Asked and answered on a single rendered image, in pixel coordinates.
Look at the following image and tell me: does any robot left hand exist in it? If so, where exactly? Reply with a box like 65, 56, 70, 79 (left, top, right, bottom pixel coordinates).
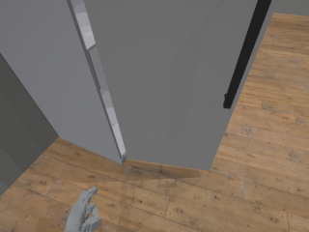
64, 187, 101, 232

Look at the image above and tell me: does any fridge door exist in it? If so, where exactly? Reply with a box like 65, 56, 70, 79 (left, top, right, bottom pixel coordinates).
83, 0, 278, 171

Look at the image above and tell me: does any handle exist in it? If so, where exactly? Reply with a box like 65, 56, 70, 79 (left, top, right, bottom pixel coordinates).
223, 0, 271, 109

